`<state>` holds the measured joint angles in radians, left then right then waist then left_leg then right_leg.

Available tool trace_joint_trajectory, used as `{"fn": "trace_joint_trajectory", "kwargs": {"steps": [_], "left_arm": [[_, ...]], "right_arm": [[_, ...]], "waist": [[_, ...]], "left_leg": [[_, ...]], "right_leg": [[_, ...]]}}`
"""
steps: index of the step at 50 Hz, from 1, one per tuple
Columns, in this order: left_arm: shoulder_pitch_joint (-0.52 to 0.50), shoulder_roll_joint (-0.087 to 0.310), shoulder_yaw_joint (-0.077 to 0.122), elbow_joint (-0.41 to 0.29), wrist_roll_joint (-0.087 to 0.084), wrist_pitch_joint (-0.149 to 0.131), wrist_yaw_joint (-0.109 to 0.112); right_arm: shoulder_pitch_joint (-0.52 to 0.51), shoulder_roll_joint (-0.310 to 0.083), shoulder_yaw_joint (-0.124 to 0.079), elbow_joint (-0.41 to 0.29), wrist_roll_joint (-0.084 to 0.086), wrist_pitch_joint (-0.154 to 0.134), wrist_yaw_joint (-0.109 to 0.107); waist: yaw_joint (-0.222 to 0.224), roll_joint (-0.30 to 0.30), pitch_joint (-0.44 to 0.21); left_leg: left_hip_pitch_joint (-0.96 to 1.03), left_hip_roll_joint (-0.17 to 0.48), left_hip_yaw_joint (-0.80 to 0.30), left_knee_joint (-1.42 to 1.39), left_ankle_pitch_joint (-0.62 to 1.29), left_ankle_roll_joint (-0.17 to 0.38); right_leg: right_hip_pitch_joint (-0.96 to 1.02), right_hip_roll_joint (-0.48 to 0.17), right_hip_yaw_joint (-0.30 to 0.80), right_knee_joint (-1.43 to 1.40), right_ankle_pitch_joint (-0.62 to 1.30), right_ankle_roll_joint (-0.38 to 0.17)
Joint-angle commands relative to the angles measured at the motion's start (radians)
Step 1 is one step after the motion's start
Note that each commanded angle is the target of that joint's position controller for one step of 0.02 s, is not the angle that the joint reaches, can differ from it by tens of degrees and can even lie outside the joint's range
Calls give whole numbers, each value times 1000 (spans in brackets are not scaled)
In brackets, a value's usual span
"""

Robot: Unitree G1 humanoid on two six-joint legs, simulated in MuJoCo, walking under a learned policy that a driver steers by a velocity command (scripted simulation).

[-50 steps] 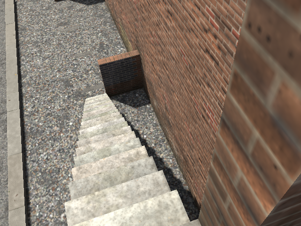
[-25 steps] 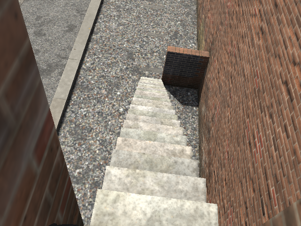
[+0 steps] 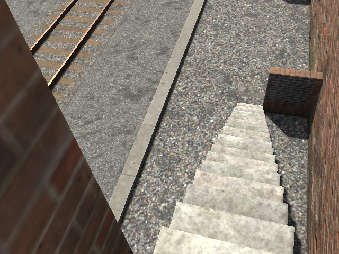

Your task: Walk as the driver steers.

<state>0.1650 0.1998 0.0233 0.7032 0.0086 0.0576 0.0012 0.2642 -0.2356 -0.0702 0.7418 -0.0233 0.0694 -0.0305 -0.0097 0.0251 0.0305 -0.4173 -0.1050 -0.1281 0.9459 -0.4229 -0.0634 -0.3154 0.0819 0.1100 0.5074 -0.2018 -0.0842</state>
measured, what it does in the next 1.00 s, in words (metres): steps on the spot, turning right: left foot, then right foot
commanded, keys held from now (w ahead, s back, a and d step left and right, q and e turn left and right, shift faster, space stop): w+e+shift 0.66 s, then w+shift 0.10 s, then w+q+shift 0.24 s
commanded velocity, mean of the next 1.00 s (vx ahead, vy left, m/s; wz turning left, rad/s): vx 0.21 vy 0.00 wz -0.61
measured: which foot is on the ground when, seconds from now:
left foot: up 0.00-0.48, down 0.50-0.96, up 0.98-1.00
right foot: down 0.00-0.50, up 0.52-0.92, down 0.94-1.00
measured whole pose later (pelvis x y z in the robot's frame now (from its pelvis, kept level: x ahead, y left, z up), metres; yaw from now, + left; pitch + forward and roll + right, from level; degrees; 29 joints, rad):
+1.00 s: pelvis +0.04 +0.00 -0.01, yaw -35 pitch +1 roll -1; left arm 0.23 0.19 0.02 0.71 0.03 0.05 0.06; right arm 0.30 -0.23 -0.03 0.73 0.03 0.00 -0.01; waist -0.02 0.02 0.04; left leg -0.33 -0.02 -0.01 0.81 -0.51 0.04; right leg -0.35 0.04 0.01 0.57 -0.24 0.00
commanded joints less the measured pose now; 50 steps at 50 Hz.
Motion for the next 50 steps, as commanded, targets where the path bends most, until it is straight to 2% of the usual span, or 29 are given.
{"fn": "trace_joint_trajectory", "kwargs": {"steps": [1,5,10,12,14,15,19,20,21,22,23,24,25,26,27,29,30,35,36,37,38,40,41,44,46,47,48,49,50], "left_arm": [[-25,185,65,-77,-4,-14,11],[88,215,85,-54,-18,-5,9],[134,242,103,-46,-4,9,22],[193,276,124,-30,-19,-13,21],[186,262,128,-39,-22,-22,13],[194,262,130,-42,-5,-22,14],[155,287,141,-57,4,-14,8],[165,265,136,-49,5,-18,4],[152,265,136,-51,2,-20,1],[129,244,131,-65,-9,-13,12],[118,246,130,-70,-17,-11,15],[154,224,137,-58,-25,-20,25],[222,168,124,-53,-35,-29,27],[-13,118,95,-147,-75,-32,12],[-45,173,91,-179,-54,-33,9],[85,187,95,-123,-13,-30,-7],[161,185,98,-81,-10,-32,-12],[87,142,81,-106,-1,-10,7],[218,208,104,-54,80,35,-78],[389,153,90,22,40,17,-27],[358,114,85,19,4,3,4],[264,110,72,-7,-1,0,31],[253,94,60,9,9,18,31],[158,35,22,-5,25,26,39],[244,64,23,10,30,8,57],[283,121,32,6,40,-15,65],[353,254,59,-8,54,-30,74],[317,250,64,-5,10,-22,71],[276,218,60,-17,2,-21,69]], "right_arm": [[0,-98,-36,-52,-2,-3,-5],[-73,-92,-30,-79,-2,-13,-16],[-127,-99,-19,-114,11,-47,-13],[-161,-141,-26,-146,13,-40,-29],[-184,-150,-16,-153,13,-23,-34],[-175,-157,-16,-131,10,-31,-19],[-201,-147,-3,-132,30,-58,-11],[-201,-121,6,-141,9,-51,-11],[-181,-121,8,-136,12,-50,-15],[-146,-121,2,-126,31,-48,-16],[-119,-128,0,-119,35,-50,-23],[-150,-168,-10,-139,40,-54,-38],[-147,-221,-13,-179,46,-45,-48],[-302,-252,-12,-193,10,-38,-48],[-345,-195,-4,-210,14,-38,-44],[-353,-144,24,-216,9,-58,-22],[-320,-147,29,-211,14,-72,-25],[-152,-144,39,-182,-7,-103,-1],[240,-281,-42,15,96,-72,-100],[101,-217,-3,-77,31,-109,-72],[-53,-145,20,-125,12,-117,-43],[-139,-51,49,-133,2,-106,-17],[-142,-35,52,-134,-1,-99,-5],[-21,-74,40,-67,39,-107,10],[-48,-131,20,-74,56,-99,15],[-29,-143,14,-74,64,-102,18],[64,-66,30,-106,68,-107,22],[72,-50,24,-101,54,-79,18],[24,-83,9,-111,55,-57,16]], "waist": [[3,-183,-17],[52,-158,-55],[67,-164,-95],[70,-165,-75],[73,-164,-72],[71,-164,-94],[63,-165,-87],[59,-158,-86],[46,-157,-82],[30,-183,-89],[12,-155,-85],[18,-21,-91],[17,80,-148],[-14,310,-48],[11,203,-59],[59,7,-96],[68,-33,-115],[-13,59,-49],[18,-172,-127],[31,-38,-96],[69,141,-58],[66,207,-81],[51,195,-81],[3,166,-108],[59,173,-103],[86,102,-116],[63,-141,-244],[85,-240,-294],[96,-190,-259]], "left_leg": [[-157,35,34,154,38,-18],[-211,28,23,115,46,-11],[-198,10,15,11,-3,-5],[-201,2,-19,-8,26,15],[-181,7,-23,-53,31,41],[-156,-11,-24,-78,32,61],[30,-41,-24,-250,55,80],[77,-56,-6,-291,35,90],[140,-56,-7,-366,57,93],[206,-42,-17,-442,83,85],[309,-15,-18,-571,158,87],[415,69,-92,-636,180,115],[476,321,-272,-697,89,200],[418,418,-413,-695,-146,142],[273,480,-438,-705,-238,115],[187,343,-226,-675,-34,75],[211,300,-142,-655,63,76],[321,297,-28,-649,148,139],[608,507,-141,-509,1023,47],[565,384,6,-446,1382,95],[488,320,101,-477,1396,162],[335,254,191,-527,1166,253],[270,228,214,-504,1140,247],[313,249,115,-435,1071,262],[260,263,23,-358,956,245],[160,251,-11,-315,773,189],[-8,199,24,-139,214,133],[-12,56,59,38,-217,102],[-48,62,39,188,-237,89]], "right_leg": [[82,-197,369,-246,-146,-118],[215,-163,423,-243,-88,-101],[262,-135,470,-191,53,-108],[243,-154,552,-205,-5,-106],[249,-140,588,-227,-35,-96],[254,-136,596,-239,-29,-91],[146,-108,622,-236,28,-58],[124,-103,646,-238,25,-51],[92,-87,655,-243,-3,-30],[65,-71,668,-234,-59,-10],[-3,-33,653,-213,-166,23],[-117,55,598,-92,-404,86],[-178,132,380,221,-448,129],[-557,164,139,581,-251,105],[-537,46,151,697,-112,97],[-435,62,123,790,-22,108],[-398,49,108,800,0,109],[-574,-26,60,768,79,138],[-580,14,117,822,-101,120],[-547,21,75,827,-193,196],[-507,27,1,791,-228,221],[-339,-4,-60,635,-158,220],[-228,-3,-92,526,-146,224],[-86,-10,-146,178,-52,177],[48,-17,-130,-52,97,144],[208,-89,-58,-178,327,121],[473,-406,183,-64,799,34],[355,-486,237,-4,1015,-142],[259,-482,239,-65,771,-193]]}}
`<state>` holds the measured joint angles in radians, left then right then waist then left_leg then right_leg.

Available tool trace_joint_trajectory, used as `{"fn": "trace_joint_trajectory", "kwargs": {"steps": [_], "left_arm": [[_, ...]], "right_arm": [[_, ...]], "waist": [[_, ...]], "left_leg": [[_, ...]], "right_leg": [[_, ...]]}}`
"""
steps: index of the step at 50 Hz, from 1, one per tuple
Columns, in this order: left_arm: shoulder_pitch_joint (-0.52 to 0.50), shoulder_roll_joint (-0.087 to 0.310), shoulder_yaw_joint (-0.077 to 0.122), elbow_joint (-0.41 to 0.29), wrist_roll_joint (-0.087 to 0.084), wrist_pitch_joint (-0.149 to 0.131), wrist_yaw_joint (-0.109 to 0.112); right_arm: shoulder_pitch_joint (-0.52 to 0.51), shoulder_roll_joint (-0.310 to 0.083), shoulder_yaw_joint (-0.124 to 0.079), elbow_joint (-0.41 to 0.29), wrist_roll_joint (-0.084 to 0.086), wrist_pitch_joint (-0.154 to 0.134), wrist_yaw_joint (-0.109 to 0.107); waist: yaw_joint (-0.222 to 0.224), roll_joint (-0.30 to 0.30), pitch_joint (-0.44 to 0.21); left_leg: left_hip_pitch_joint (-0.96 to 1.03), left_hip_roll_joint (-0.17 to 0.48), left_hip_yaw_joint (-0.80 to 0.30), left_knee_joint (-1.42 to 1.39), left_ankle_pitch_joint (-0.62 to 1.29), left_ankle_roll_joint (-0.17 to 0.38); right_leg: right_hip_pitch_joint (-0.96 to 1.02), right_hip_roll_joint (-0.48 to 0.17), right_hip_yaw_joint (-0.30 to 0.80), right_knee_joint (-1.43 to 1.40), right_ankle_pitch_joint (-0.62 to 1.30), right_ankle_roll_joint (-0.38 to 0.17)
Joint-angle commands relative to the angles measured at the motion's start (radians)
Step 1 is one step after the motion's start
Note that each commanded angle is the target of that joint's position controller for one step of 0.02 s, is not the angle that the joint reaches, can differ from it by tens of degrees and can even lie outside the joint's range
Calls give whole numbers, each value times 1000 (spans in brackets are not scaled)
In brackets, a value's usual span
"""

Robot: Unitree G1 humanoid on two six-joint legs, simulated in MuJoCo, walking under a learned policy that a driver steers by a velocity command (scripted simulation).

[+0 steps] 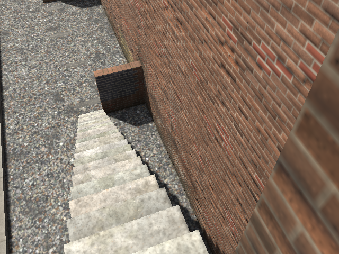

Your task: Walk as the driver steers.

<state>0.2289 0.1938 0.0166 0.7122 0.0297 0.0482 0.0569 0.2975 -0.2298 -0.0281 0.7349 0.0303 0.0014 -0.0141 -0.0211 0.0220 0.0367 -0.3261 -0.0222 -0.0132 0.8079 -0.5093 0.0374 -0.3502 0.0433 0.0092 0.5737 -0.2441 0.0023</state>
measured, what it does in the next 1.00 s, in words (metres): steps on the spot, turning left: left foot, then right foot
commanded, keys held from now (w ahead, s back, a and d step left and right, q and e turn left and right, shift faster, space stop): w+q+shift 0.68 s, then w+shift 0.06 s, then w+e+shift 0.26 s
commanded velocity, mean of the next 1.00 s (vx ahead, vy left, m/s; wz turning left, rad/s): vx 0.00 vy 0.01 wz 0.60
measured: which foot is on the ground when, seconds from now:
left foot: up 0.00-0.28, down 0.30-0.78, up 0.80-1.00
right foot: down 0.00-0.30, up 0.32-0.76, down 0.78-1.00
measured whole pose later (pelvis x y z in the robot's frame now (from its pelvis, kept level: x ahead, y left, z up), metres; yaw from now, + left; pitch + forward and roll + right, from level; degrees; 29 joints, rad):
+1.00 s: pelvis +0.02 -0.01 +0.01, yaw +37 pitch +2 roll +3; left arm 0.24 0.21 0.02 0.68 0.00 0.02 0.00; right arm 0.26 -0.27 -0.08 0.75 -0.02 0.10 -0.05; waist 0.00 0.03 0.02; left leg -0.42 -0.08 -0.11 1.02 -0.45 -0.08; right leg -0.34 0.08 0.12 0.51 -0.20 -0.07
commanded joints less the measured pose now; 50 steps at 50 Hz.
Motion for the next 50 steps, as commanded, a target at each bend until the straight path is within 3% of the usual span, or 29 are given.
{"fn": "trace_joint_trajectory", "kwargs": {"steps": [1,3,4,5,9,11,13,14,15,16,17,18,19,21,24,26,29,33,37,38,39,40,41,42,43,44,46,47,50], "left_arm": [[145,202,64,-38,-5,-13,19],[73,153,52,-50,9,-8,36],[7,113,44,-74,2,-15,44],[-24,113,46,-89,-4,-23,45],[-40,154,62,-95,-15,-50,56],[-55,183,72,-100,-6,-49,49],[-29,211,72,-86,26,-41,31],[-54,212,76,-75,20,-25,22],[9,190,84,-54,19,-21,11],[0,111,62,-80,11,-5,-5],[-135,128,55,-171,0,-1,-6],[-142,138,46,-200,-19,-6,-5],[-127,159,49,-192,-17,-10,-10],[-82,167,59,-155,11,-14,-22],[-63,115,48,-134,19,-14,-36],[-95,92,37,-153,8,-1,-37],[-176,77,9,-176,6,11,-25],[-294,55,-3,-204,-15,6,-42],[-162,98,7,-160,-50,-27,-32],[-59,111,25,-129,-57,-56,-26],[-55,129,30,-110,-37,-75,-21],[-92,173,22,-159,-21,-79,-18],[-51,233,39,-138,-22,-67,-19],[-78,161,22,-124,-31,-65,-24],[-111,89,3,-111,-28,-66,-34],[-134,83,2,-107,-19,-62,-40],[-111,151,29,-116,-22,-57,-49],[-77,160,38,-110,-32,-46,-57],[7,186,58,-103,-34,-23,-52]], "right_arm": [[-54,-103,-48,-116,-10,28,0],[-32,-96,-57,-111,-35,64,-6],[-18,-95,-54,-105,-50,86,-10],[2,-107,-58,-111,-55,107,-8],[-6,-64,-35,-157,-44,132,20],[-5,-66,-35,-166,-31,133,33],[34,-96,-56,-166,-6,121,57],[107,-86,-59,-148,-1,101,54],[189,-103,-71,-118,-19,72,33],[202,-196,-90,-155,-23,73,19],[190,-273,-106,-170,-45,64,-6],[150,-277,-115,-153,-75,56,-20],[97,-256,-112,-163,-80,53,-20],[31,-212,-102,-165,-67,47,-12],[65,-174,-95,-134,-47,45,-22],[77,-180,-98,-130,-41,54,-53],[112,-176,-113,-113,-12,55,-62],[108,-141,-102,-109,-36,52,-41],[17,-139,-107,-131,-50,57,-38],[5,-151,-101,-132,-46,58,-40],[62,-97,-85,-111,-39,59,-38],[196,-13,-58,-96,-53,62,-36],[257,-129,-97,-72,-44,76,-40],[253,-152,-102,-22,-59,84,-42],[200,-140,-95,8,-57,92,-35],[159,-113,-83,13,-53,95,-27],[46,-120,-75,-17,-54,98,-26],[-7,-121,-71,-41,-55,94,-32],[-44,-128,-69,-44,-46,86,-40]], "waist": [[92,-168,-167],[50,-153,-68],[28,-159,-50],[7,-187,-31],[-9,-174,-28],[-1,-204,-47],[17,-268,-58],[-30,-163,-45],[-47,74,-23],[-62,330,49],[-84,303,72],[-45,195,78],[-19,159,70],[14,135,19],[11,76,-47],[1,99,-54],[-21,83,-97],[-58,152,-101],[-6,225,-144],[33,175,-147],[4,48,-170],[-58,-187,-196],[-38,-287,-201],[-65,-157,-117],[-66,-90,-60],[-68,-114,-52],[-32,-208,-65],[-14,-207,-81],[17,-215,-63]], "left_leg": [[-228,-19,-63,443,-124,-15],[-247,1,-57,537,-29,-14],[-235,2,-36,573,36,-11],[-233,7,-2,577,72,-13],[-159,79,3,273,93,-10],[-44,82,38,86,45,7],[26,18,130,-57,-27,20],[102,12,130,-176,145,20],[189,7,33,-305,208,23],[200,247,-395,-444,213,63],[75,379,-680,-565,459,172],[56,354,-649,-561,330,194],[53,305,-574,-547,174,180],[52,226,-481,-511,200,156],[108,194,-448,-464,311,162],[168,187,-474,-443,412,164],[211,143,-468,-394,453,148],[170,82,-476,-320,690,139],[127,73,-569,-348,629,84],[69,51,-559,-293,494,34],[-31,-15,-461,-195,227,-3],[-163,-115,-294,18,-109,-51],[-164,-183,-257,125,-147,-85],[-148,-127,-277,204,-59,-100],[-124,-108,-261,196,2,-103],[-118,-84,-199,174,36,-111],[-153,-74,-65,233,52,-122],[-199,-63,-48,231,48,-125],[-240,-49,-61,234,51,-120]], "right_leg": [[238,-423,299,-170,639,-282],[81,-363,198,-241,299,-245],[16,-324,136,-287,90,-214],[-30,-308,97,-304,-38,-190],[-29,-333,6,-293,-71,-126],[-45,-332,-43,-259,-84,-97],[-50,-317,-88,-206,-247,-88],[-82,-277,-140,-90,-238,-61],[-170,-239,-199,105,-269,1],[-455,-127,-245,381,-426,57],[-484,-60,-52,451,-423,32],[-464,-73,24,534,-344,14],[-469,-76,32,560,-247,-5],[-420,-55,31,613,-135,-27],[-393,-31,45,641,-61,-30],[-424,-20,65,626,-52,-17],[-408,-6,43,511,-12,-31],[-273,50,6,324,-87,-6],[-42,32,61,55,-80,-36],[90,-9,82,-131,98,-43],[243,-102,150,-212,154,-61],[340,-369,423,-229,246,-103],[233,-435,637,-269,381,-190],[146,-392,612,-267,290,-183],[82,-296,484,-243,180,-166],[79,-221,394,-234,164,-142],[108,-165,357,-204,331,-151],[161,-152,363,-194,336,-155],[184,-152,453,-261,72,-190]]}}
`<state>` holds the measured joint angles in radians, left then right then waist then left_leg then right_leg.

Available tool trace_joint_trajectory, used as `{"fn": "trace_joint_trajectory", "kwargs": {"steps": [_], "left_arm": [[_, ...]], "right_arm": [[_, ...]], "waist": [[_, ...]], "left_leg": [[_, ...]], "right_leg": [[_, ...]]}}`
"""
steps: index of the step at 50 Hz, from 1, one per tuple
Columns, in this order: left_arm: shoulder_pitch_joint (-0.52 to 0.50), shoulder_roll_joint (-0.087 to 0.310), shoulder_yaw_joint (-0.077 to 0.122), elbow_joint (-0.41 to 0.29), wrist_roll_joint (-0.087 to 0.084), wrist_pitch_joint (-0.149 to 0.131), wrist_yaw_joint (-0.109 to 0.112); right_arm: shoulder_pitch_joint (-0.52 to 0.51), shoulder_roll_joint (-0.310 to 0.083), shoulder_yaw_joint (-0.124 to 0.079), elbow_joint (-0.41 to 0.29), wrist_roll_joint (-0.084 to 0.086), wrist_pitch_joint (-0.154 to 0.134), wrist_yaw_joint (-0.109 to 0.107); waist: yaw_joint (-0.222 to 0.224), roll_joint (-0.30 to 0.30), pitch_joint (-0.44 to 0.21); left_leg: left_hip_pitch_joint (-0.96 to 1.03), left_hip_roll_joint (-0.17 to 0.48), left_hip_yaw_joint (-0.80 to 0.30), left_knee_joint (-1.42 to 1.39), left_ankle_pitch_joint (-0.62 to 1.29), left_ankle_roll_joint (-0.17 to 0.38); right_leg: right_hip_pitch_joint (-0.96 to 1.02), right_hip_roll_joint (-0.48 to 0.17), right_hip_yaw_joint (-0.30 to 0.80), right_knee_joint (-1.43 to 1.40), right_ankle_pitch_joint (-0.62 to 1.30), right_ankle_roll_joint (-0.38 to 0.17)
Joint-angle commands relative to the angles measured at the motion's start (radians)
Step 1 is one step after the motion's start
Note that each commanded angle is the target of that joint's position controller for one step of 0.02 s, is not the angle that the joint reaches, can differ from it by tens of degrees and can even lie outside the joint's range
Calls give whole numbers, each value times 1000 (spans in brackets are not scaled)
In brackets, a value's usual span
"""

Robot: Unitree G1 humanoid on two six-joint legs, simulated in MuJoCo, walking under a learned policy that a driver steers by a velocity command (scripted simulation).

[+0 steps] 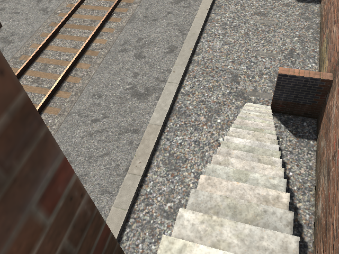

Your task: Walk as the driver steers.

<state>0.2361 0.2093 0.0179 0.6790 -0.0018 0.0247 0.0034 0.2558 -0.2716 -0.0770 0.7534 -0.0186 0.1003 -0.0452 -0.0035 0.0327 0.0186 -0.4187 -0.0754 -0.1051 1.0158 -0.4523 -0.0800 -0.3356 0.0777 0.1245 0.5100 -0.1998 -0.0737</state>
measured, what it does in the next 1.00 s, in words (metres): steps on the spot, turning right: left foot, then right foot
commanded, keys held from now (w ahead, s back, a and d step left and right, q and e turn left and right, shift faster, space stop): w+e+shift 0.68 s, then w+shift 0.04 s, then w+q+shift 0.28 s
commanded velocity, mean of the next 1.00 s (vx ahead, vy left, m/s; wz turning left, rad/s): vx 0.15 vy -0.01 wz -0.59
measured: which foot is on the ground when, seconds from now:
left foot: up 0.00-0.30, down 0.32-0.82, up 0.84-1.00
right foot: down 0.00-0.32, up 0.34-0.80, down 0.82-1.00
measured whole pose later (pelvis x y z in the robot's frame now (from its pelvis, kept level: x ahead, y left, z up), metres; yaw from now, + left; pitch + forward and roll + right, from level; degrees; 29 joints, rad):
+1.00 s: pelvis -0.01 +0.00 -0.01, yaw -36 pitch +0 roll +1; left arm 0.22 0.15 0.02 0.66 0.03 0.04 0.06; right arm 0.33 -0.25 -0.08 0.73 -0.01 0.07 -0.03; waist -0.03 0.06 0.02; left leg -0.54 -0.03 -0.09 1.32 -0.43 -0.03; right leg -0.31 -0.04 -0.08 0.56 -0.25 -0.02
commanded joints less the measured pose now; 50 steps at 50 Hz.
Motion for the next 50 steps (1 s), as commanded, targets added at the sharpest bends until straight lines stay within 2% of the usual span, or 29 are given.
{"fn": "trace_joint_trajectory", "kwargs": {"steps": [1,6,8,11,14,15,16,17,18,19,21,23,25,26,27,30,32,33,34,35,37,38,40,41,42,43,45,48,50], "left_arm": [[41,184,65,-60,-8,8,6],[63,197,78,-39,7,52,15],[85,221,97,-33,11,60,1],[72,217,102,-30,19,48,-4],[41,236,112,-27,0,50,-5],[19,233,117,-29,-18,48,2],[71,206,116,-26,-30,47,7],[114,151,111,-38,-38,50,17],[76,252,138,-35,11,39,27],[80,249,140,-29,24,36,21],[137,224,137,1,32,52,1],[170,207,125,21,24,56,-4],[187,165,111,28,5,73,-1],[43,155,98,-50,-3,85,-3],[-40,127,84,-75,-18,105,4],[-32,109,77,-86,-13,69,27],[-47,90,70,-112,-2,53,36],[-4,153,82,-120,67,75,-55],[148,94,77,-38,62,50,-21],[78,25,64,-75,30,31,-9],[-29,27,49,-97,-3,29,13],[-11,43,52,-91,15,42,14],[151,37,45,-51,52,27,26],[265,72,47,-21,66,-10,38],[307,151,46,-22,49,-20,48],[249,207,76,-24,25,-10,49],[42,161,60,-71,40,9,65],[57,144,66,-68,31,8,69],[16,110,55,-70,23,-3,77]], "right_arm": [[-21,-86,-18,-74,4,-20,-11],[-31,-62,-6,-75,28,-45,-51],[-59,-68,3,-102,19,-58,-29],[-30,-91,0,-90,22,-96,-9],[29,-91,1,-76,20,-103,-12],[50,-102,1,-72,14,-115,-24],[29,-152,-12,-86,16,-116,-33],[-41,-226,-18,-138,15,-114,-31],[-118,-181,-6,-148,-5,-100,-30],[-142,-115,15,-154,-12,-96,-26],[-166,-73,35,-160,-1,-95,-25],[-133,-79,39,-169,-4,-83,-23],[-97,-67,47,-160,-8,-72,-26],[-89,-86,39,-157,-5,-70,6],[-139,-79,42,-187,-6,-54,14],[-58,-112,38,-191,-3,-92,-2],[0,-117,39,-176,-5,-120,-13],[405,-255,-43,45,69,-76,-108],[250,-203,-15,-58,26,-114,-64],[42,-98,21,-119,5,-118,-32],[-68,-12,39,-144,-14,-109,4],[-17,-34,31,-128,-13,-110,10],[-39,-58,24,-130,43,-115,19],[-60,7,51,-152,62,-132,21],[151,83,70,-113,71,-119,23],[171,-1,39,-65,67,-91,8],[-21,-89,-3,-119,24,-73,2],[20,-103,-38,-125,-9,-42,15],[104,-50,-31,-91,12,-22,31]], "waist": [[17,-204,-47],[19,-210,-28],[42,-153,-51],[32,-188,-80],[-5,-189,-93],[-22,-135,-71],[-9,-5,-103],[14,221,-119],[21,116,-7],[46,69,6],[69,10,-19],[51,46,-27],[38,117,-43],[-11,221,-48],[-21,242,39],[-42,112,-3],[-56,96,-34],[-38,-164,-49],[-27,-46,-87],[19,174,-49],[-11,209,-102],[-13,202,-128],[80,90,-180],[142,-124,-222],[55,-220,-342],[91,-152,-362],[57,-149,-70],[28,-168,-7],[3,-212,-31]], "left_leg": [[-172,7,24,36,3,2],[-104,-47,15,-163,-49,4],[-70,-35,2,-244,-37,37],[52,-34,-22,-343,32,83],[273,-63,3,-563,103,117],[387,-19,-2,-673,216,123],[485,135,-148,-756,127,145],[446,437,-430,-819,55,222],[235,477,-378,-822,287,284],[160,425,-265,-773,465,292],[196,330,-67,-694,712,266],[256,286,27,-636,842,260],[277,237,88,-645,734,244],[256,229,20,-706,-64,107],[195,248,10,-754,-117,66],[319,297,19,-725,137,97],[409,361,8,-710,199,145],[734,610,-117,-615,1155,126],[663,474,22,-470,1437,190],[519,351,182,-492,1314,263],[300,245,309,-461,960,260],[274,255,290,-424,920,271],[150,252,266,-259,748,212],[-148,183,246,-48,39,119],[-80,140,25,23,-156,74],[-2,105,-47,108,-131,60],[-165,83,-61,239,-72,55],[-205,60,-19,396,25,42],[-205,28,49,416,71,47]], "right_leg": [[203,-183,359,-194,42,-121],[199,-144,436,-246,-33,-119],[230,-169,499,-241,-24,-124],[162,-148,534,-260,-36,-106],[27,-86,533,-309,-99,-30],[-57,-32,499,-267,-182,27],[-161,45,387,-89,-328,68],[-253,175,131,275,-386,90],[-301,101,34,509,-362,104],[-229,59,16,629,-319,96],[-240,49,-10,825,-234,92],[-289,22,-40,889,-210,105],[-262,13,-52,803,-211,152],[-365,-3,-52,789,-43,117],[-439,-5,-56,780,6,123],[-444,-34,-36,662,31,145],[-470,-66,-55,612,-20,144],[-611,-80,-24,656,-200,128],[-506,-80,-49,660,-287,170],[-440,-89,-120,569,-300,180],[-160,-52,-212,310,-135,162],[-74,-12,-231,255,-128,154],[210,-11,-196,-71,171,116],[534,-200,35,-139,612,90],[480,-551,300,-45,1120,-33],[327,-564,275,-106,737,-130],[132,-483,196,-194,229,-110],[78,-427,32,-188,243,-77],[86,-347,-78,-168,124,-57]]}}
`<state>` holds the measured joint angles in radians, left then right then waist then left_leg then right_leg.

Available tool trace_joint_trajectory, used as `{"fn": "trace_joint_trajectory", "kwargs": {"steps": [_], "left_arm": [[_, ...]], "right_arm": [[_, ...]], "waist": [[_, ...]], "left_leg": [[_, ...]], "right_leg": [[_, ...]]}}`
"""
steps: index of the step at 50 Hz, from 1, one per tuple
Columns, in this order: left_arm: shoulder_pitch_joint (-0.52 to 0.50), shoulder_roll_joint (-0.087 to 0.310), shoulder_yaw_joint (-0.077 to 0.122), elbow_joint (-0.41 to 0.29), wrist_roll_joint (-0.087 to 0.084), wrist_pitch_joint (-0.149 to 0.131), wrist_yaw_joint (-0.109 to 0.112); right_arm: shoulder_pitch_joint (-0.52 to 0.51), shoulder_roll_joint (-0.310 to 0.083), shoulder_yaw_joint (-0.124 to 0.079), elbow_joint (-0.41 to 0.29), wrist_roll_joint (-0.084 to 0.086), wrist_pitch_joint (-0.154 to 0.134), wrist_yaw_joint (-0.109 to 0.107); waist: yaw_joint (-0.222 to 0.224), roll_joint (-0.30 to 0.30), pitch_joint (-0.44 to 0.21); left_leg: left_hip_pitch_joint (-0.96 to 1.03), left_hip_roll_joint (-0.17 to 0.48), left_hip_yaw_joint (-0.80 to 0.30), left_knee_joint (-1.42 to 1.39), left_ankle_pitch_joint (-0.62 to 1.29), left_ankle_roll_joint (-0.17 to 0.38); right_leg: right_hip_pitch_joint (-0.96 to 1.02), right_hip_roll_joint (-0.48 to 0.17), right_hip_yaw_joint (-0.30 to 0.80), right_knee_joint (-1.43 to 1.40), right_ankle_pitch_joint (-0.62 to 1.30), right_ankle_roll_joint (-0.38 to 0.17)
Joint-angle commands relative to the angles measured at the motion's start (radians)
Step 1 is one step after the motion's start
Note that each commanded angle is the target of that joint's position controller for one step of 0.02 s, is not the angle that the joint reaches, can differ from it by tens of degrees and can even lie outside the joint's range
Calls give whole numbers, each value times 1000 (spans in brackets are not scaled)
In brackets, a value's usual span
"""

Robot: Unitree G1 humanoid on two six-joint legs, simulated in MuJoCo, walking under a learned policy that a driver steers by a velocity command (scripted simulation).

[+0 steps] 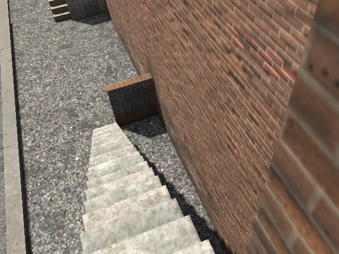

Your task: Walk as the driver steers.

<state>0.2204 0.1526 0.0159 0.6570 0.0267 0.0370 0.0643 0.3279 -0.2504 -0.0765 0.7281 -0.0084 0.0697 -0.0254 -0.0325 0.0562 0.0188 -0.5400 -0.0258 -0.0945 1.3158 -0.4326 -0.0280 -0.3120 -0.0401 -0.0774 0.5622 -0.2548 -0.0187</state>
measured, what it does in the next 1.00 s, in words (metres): steps on the spot, turning left: left foot, then right foot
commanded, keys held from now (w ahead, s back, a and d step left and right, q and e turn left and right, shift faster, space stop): w+q+shift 0.66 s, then w+shift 0.06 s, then w+e+shift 0.28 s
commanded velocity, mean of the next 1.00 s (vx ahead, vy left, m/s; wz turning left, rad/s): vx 0.01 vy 0.00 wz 0.58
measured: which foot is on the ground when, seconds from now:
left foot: up 0.00-0.24, down 0.26-0.72, up 0.74-1.00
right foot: down 0.00-0.26, up 0.28-0.72, down 0.74-1.00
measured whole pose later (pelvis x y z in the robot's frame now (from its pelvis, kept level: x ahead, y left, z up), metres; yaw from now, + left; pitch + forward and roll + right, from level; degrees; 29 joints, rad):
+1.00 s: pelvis +0.08 +0.04 +0.01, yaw +34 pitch +1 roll +2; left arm 0.33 0.19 -0.01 0.73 -0.02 0.04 0.00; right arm 0.17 -0.27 -0.04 0.73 0.02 0.11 -0.08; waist 0.03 0.04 0.03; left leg -0.34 -0.05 -0.10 0.67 -0.41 -0.05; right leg -0.23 0.12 0.13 0.45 -0.22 -0.09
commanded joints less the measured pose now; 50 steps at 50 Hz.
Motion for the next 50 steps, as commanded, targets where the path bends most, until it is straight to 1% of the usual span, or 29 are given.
{"fn": "trace_joint_trajectory", "kwargs": {"steps": [1,4,7,10,11,12,13,14,15,16,18,19,23,25,31,32,33,35,36,37,38,39,40,41,42,45,47,48,50], "left_arm": [[39,164,56,-49,-1,-17,18],[36,154,53,-55,-7,-24,22],[-2,215,73,-64,-9,-44,29],[16,243,79,-53,27,-30,19],[7,245,82,-44,22,-20,21],[75,245,88,-12,25,-19,5],[87,219,86,-9,29,-12,-17],[-6,185,78,-110,-4,-13,-45],[-69,214,70,-131,-3,-21,-51],[-37,228,71,-124,-17,-26,-51],[8,200,64,-80,16,-21,-44],[24,200,70,-73,15,-10,-40],[-5,163,57,-56,6,30,-48],[-39,134,36,-62,32,36,-53],[-140,125,8,-87,3,14,-62],[-91,136,15,-88,-47,0,-72],[-71,149,15,-79,-57,-17,-73],[9,151,17,-59,-60,-47,-59],[10,178,23,-63,-54,-57,-45],[-25,237,17,-99,-39,-58,-27],[-2,263,20,-82,-35,-46,-21],[30,234,12,-53,-34,-43,-23],[18,174,-7,-41,-37,-45,-30],[6,126,-22,-27,-22,-34,-43],[19,108,-31,-4,-30,-31,-51],[31,150,-10,13,-48,-16,-69],[93,214,21,8,-48,-15,-72],[118,237,34,16,-47,-16,-67],[145,227,42,16,-39,1,-61]], "right_arm": [[10,-62,-31,-76,-1,14,17],[-88,-46,-17,-128,-5,42,34],[-71,-3,16,-155,-4,70,47],[-24,-66,-9,-164,25,61,73],[-2,-62,-12,-167,27,52,75],[55,-80,-22,-132,24,23,67],[125,-142,-38,-115,10,1,61],[127,-322,-69,-151,22,-2,55],[129,-302,-77,-132,0,-7,43],[81,-264,-73,-128,-19,-3,28],[-34,-168,-43,-153,-26,-18,11],[-43,-155,-39,-141,-15,-31,8],[12,-163,-52,-101,2,-43,-8],[25,-176,-60,-100,7,-36,-16],[44,-180,-68,-103,-1,-6,-29],[7,-191,-63,-126,-14,7,-37],[-50,-194,-62,-146,-12,8,-44],[-82,-167,-42,-156,5,3,-50],[-35,-123,-24,-143,16,-4,-49],[84,-61,-7,-127,29,0,-38],[61,-128,-26,-146,31,5,-46],[49,-168,-33,-105,10,10,-58],[43,-154,-30,-71,11,18,-55],[40,-114,-12,-52,24,31,-48],[38,-76,1,-33,36,46,-40],[-46,-85,13,-41,28,60,-50],[-105,-135,4,-44,38,48,-59],[-117,-140,4,-48,19,34,-62],[-150,-139,6,-53,17,11,-66]], "waist": [[37,-224,-18],[40,-257,7],[10,-283,16],[40,-321,-31],[19,-260,-27],[-9,-105,-36],[-58,113,11],[-46,324,84],[-63,113,66],[-30,54,64],[13,179,-13],[32,206,-23],[27,103,-62],[11,83,-58],[-44,139,-13],[-18,185,-48],[-20,189,-78],[17,138,-121],[7,70,-138],[-36,-184,-218],[4,-284,-174],[8,-177,-96],[-4,-110,-56],[-17,-107,-22],[-22,-168,-32],[-9,-278,-42],[33,-271,-34],[40,-273,-43],[42,-234,-33]], "left_leg": [[-97,-16,58,114,70,-8],[-113,21,128,-11,109,-8],[50,93,121,-318,80,39],[209,61,163,-524,-113,64],[268,49,184,-636,-17,81],[388,11,168,-776,46,99],[430,113,-29,-881,106,95],[344,417,-686,-1077,247,222],[333,418,-647,-1076,276,276],[341,377,-570,-1034,189,262],[334,262,-373,-993,229,208],[303,217,-318,-984,304,196],[329,173,-319,-963,311,204],[336,150,-323,-964,264,200],[315,104,-452,-967,156,172],[320,99,-486,-930,267,160],[321,84,-487,-896,374,156],[238,62,-476,-831,349,111],[134,14,-437,-771,141,73],[78,-60,-287,-573,-162,29],[-55,-180,-146,-459,-273,3],[-54,-129,-160,-384,-191,-11],[7,-119,-177,-386,-124,-18],[35,-111,-167,-427,-55,-17],[79,-95,-148,-493,-12,-19],[129,-54,16,-624,48,-27],[85,-47,45,-659,60,-31],[95,-57,43,-636,26,-33],[47,-47,20,-645,6,-13]], "right_leg": [[43,-229,97,-223,105,-111],[7,-263,55,-248,-106,-96],[-67,-297,6,-257,-147,-54],[-52,-306,-28,-186,-183,-51],[-75,-297,-49,-139,-229,-27],[-128,-241,-117,0,-330,22],[-272,-152,-165,278,-411,65],[-565,17,-47,491,-491,117],[-530,-16,133,608,-381,79],[-560,-22,146,622,-268,60],[-466,12,123,632,-149,18],[-414,21,123,657,-107,2],[-387,74,115,664,-60,-21],[-375,87,110,560,-21,-21],[-236,179,128,195,-62,-24],[-165,181,154,109,-95,-24],[-99,179,150,69,-70,-24],[114,118,139,-126,97,-30],[270,14,210,-192,146,-44],[420,-223,445,-231,183,-64],[363,-340,653,-231,395,-125],[286,-322,654,-232,478,-120],[224,-236,542,-216,455,-91],[178,-141,421,-204,471,-62],[180,-84,371,-204,506,-27],[198,-21,378,-198,558,-21],[242,-32,443,-216,456,-30],[241,-40,476,-217,414,-41],[272,-66,564,-225,399,-81]]}}
Next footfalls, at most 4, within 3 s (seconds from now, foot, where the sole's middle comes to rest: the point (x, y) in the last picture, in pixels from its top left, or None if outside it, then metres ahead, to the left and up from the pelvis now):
0.26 left None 0.02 0.16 -0.77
0.74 right None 0.14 0.02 -0.77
1.22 left None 0.11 0.17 -0.77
1.70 right None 0.22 -0.09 -0.77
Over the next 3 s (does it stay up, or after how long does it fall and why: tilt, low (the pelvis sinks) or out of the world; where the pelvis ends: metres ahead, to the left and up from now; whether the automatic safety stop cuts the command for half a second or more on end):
stays up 0.21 0.09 -0.02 its command is cut before an obstacle from the start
